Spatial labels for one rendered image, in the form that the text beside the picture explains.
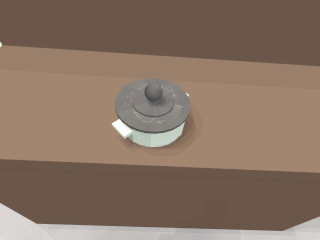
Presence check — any table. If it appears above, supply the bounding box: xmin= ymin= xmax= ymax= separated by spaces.
xmin=0 ymin=0 xmax=320 ymax=231

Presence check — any pot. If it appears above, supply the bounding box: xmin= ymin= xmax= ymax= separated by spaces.
xmin=112 ymin=93 xmax=189 ymax=147

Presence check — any lid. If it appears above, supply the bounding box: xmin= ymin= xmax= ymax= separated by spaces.
xmin=115 ymin=78 xmax=191 ymax=134

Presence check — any knob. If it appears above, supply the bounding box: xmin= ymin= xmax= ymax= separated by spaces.
xmin=144 ymin=83 xmax=163 ymax=101

